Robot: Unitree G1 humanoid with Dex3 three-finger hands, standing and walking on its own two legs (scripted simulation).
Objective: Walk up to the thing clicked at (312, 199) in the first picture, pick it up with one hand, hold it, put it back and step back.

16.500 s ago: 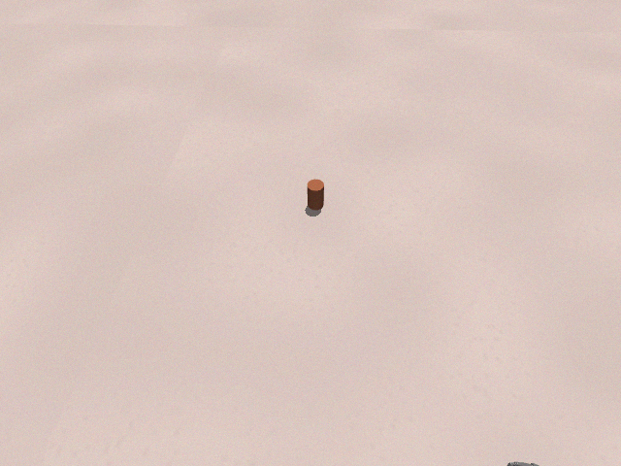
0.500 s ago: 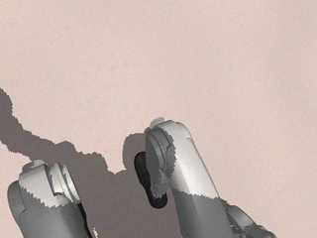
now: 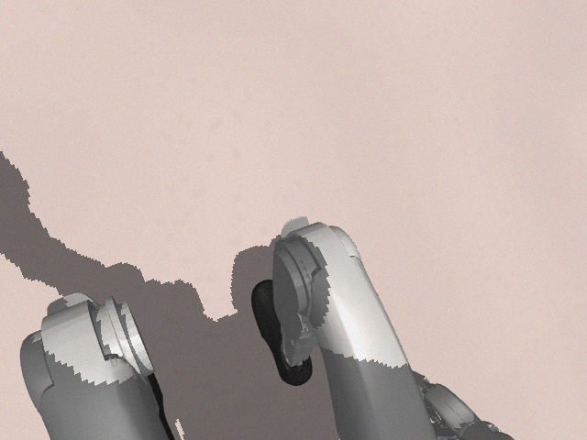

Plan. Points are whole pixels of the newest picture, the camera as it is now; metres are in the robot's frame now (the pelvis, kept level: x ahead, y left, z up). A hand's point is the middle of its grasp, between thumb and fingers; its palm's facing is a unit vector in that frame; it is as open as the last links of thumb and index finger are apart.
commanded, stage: settle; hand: left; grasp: from above
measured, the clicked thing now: out of the picture +0.49 +0.32 -0.25
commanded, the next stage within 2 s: lift in 0.64 s
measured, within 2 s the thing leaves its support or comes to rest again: leaves its support in 0.12 s
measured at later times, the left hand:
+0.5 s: hand out of the picture +0.47 +0.33 -0.12, palm faces -0.46 -0.08 -0.89, open 10.5 cm
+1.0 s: hand out of the picture +0.46 +0.33 -0.06, palm faces -0.46 -0.10 -0.88, open 10.4 cm
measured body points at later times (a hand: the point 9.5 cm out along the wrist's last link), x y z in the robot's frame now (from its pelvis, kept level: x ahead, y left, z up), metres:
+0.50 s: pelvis +0.00 +0.00 +0.04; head +0.25 +0.09 +0.41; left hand +0.49 +0.33 -0.07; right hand +0.09 -0.27 -0.05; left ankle +0.07 +0.13 -0.28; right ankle +0.12 -0.13 -0.28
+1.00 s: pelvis +0.00 +0.00 +0.07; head +0.22 +0.08 +0.45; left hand +0.48 +0.33 -0.01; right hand +0.05 -0.27 -0.04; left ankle +0.07 +0.13 -0.28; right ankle +0.12 -0.13 -0.28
